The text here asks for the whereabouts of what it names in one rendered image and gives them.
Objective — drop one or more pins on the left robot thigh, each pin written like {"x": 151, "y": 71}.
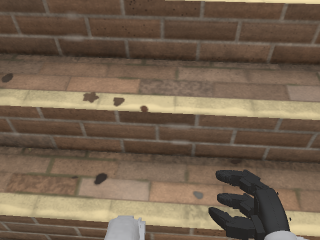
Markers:
{"x": 125, "y": 227}

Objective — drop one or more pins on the robot right hand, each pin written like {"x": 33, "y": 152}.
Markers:
{"x": 264, "y": 213}

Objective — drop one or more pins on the robot right forearm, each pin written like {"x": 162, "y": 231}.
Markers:
{"x": 281, "y": 235}

